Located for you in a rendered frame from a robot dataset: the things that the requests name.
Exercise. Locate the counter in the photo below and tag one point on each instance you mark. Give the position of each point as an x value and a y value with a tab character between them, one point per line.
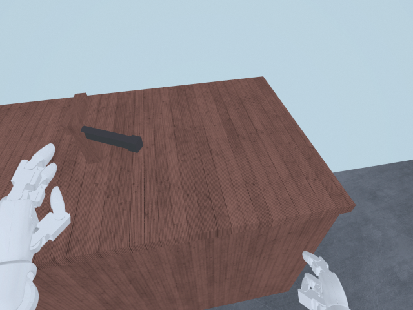
216	208

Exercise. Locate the tap lever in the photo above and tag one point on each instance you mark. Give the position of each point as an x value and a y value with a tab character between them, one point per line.
132	143

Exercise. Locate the robot right hand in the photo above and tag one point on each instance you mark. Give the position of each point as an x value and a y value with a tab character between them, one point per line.
326	290

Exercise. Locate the robot left forearm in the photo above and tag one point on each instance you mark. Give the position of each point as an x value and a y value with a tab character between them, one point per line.
17	291

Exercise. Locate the robot left hand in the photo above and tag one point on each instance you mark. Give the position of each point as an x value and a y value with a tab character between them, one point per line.
18	218

